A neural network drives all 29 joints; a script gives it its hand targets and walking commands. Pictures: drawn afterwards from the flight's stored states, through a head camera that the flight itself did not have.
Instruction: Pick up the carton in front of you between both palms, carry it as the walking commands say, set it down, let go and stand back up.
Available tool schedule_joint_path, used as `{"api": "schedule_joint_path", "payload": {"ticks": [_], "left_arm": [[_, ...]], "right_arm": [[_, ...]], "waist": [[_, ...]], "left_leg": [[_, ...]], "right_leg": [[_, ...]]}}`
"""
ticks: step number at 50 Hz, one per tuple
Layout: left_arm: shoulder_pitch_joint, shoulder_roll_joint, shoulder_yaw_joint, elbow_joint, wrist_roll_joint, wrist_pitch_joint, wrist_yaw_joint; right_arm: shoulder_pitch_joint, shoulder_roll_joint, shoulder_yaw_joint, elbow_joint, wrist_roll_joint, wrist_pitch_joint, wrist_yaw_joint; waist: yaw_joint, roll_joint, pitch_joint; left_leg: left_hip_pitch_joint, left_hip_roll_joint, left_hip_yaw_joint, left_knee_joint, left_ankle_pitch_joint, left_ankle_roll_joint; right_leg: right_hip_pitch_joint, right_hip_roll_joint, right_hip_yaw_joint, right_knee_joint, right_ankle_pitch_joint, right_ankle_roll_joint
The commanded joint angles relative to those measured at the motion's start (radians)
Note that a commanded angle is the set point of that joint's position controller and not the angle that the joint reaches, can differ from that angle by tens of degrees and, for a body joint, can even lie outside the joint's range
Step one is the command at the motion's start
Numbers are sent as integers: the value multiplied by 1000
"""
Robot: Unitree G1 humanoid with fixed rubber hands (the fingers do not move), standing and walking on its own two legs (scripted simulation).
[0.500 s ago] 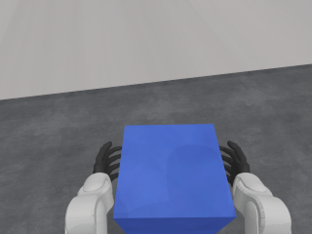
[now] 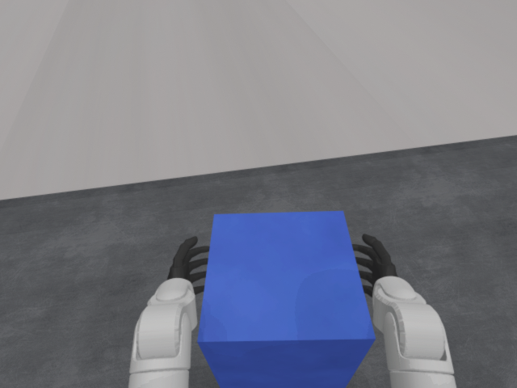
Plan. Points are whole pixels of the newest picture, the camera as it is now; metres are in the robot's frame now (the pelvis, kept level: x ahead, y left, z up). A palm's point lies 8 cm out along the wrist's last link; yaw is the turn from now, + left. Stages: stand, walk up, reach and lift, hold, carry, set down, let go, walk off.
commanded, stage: carry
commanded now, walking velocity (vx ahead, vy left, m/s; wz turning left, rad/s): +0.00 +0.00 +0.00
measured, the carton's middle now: (280, 305) +0.26 +0.00 -0.04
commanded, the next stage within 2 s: hold in 1.28 s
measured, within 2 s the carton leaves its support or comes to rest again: neither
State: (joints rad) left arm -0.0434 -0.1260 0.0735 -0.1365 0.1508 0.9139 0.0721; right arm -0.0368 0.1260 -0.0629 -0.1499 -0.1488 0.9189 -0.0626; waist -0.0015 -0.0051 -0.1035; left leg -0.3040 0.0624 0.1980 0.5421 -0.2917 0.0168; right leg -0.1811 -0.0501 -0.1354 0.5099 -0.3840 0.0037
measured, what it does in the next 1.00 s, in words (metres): stands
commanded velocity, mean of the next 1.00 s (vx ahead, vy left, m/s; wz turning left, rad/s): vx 0.00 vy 0.00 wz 0.00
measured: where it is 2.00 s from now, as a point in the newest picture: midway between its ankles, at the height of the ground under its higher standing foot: outside the picture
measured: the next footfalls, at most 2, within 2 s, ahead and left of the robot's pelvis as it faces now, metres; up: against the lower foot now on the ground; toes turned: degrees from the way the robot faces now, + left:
none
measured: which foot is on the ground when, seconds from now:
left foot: down 0.00-1.00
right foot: down 0.00-1.00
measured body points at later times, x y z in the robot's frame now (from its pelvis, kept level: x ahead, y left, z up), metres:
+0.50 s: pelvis -0.02 +0.00 +0.00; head -0.03 +0.00 +0.45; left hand +0.28 +0.15 +0.03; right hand +0.28 -0.16 +0.03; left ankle -0.01 +0.10 -0.73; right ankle -0.08 -0.11 -0.73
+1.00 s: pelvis -0.04 +0.00 +0.00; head -0.05 +0.00 +0.45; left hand +0.26 +0.15 +0.03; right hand +0.26 -0.15 +0.04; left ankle -0.01 +0.10 -0.73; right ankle -0.08 -0.11 -0.73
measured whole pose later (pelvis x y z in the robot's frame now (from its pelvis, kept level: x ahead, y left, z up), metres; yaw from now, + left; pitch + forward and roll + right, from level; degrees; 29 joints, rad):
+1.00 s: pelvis -0.04 +0.00 +0.00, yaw +0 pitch +2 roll +0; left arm -0.19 -0.14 0.16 0.13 0.23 0.74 0.03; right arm -0.19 0.14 -0.15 0.13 -0.23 0.74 -0.02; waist 0.00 0.00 -0.08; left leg -0.31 0.07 0.20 0.50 -0.21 0.02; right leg -0.20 -0.04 -0.14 0.49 -0.32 -0.01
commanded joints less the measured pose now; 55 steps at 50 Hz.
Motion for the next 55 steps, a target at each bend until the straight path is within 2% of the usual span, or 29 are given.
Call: {"api": "schedule_joint_path", "payload": {"ticks": [1,7,13,18,23,31,55], "left_arm": [[-370,-604,-468,-28,-168,-87,-141],[-440,-608,-390,158,-112,-222,-176],[-549,-738,-438,234,-133,-310,-219],[-559,-862,-512,180,-171,-262,-247],[-520,-856,-473,205,-151,-215,-255],[-570,-889,-481,199,-167,-215,-264],[-573,-898,-474,210,-165,-210,-269]], "right_arm": [[-371,603,456,-16,159,-93,129],[-449,605,381,168,118,-228,169],[-554,730,425,245,133,-316,212],[-566,857,500,194,170,-268,238],[-527,850,460,215,149,-221,244],[-572,883,465,211,162,-221,254],[-574,892,459,218,158,-216,260]], "waist": [[0,-9,-229],[1,-3,-213],[1,-1,-216],[1,-1,-236],[2,-1,-224],[1,3,-201],[2,6,-210]], "left_leg": [[165,105,-97,-11,500,4],[162,109,-100,-31,459,2],[167,110,-105,-51,407,1],[174,111,-108,-54,404,2],[165,112,-109,-56,399,4],[152,111,-113,-79,348,4],[145,114,-118,-94,317,3]], "right_leg": [[49,-117,73,-27,615,-8],[46,-115,73,-46,558,-11],[43,-111,78,-63,488,-14],[44,-111,81,-64,471,-17],[29,-111,81,-67,453,-18],[6,-108,86,-86,370,-21],[-13,-108,87,-91,309,-23]]}}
